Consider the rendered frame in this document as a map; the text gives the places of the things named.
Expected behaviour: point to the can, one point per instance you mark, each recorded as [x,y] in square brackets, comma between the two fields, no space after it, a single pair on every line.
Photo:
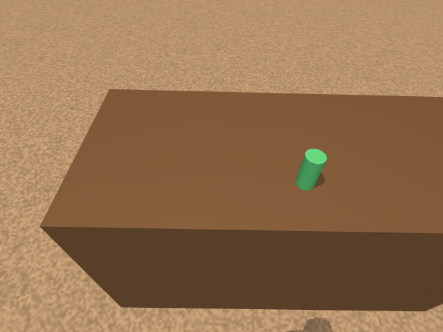
[310,169]

